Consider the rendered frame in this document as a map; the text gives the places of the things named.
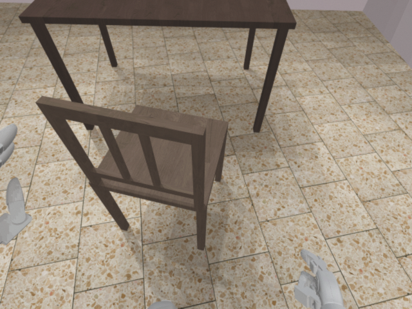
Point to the left robot hand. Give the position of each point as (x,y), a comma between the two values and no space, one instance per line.
(11,225)

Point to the table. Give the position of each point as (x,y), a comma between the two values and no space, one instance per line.
(268,14)

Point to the right robot hand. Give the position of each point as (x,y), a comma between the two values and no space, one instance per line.
(316,291)

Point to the chair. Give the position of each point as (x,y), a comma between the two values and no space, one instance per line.
(159,155)

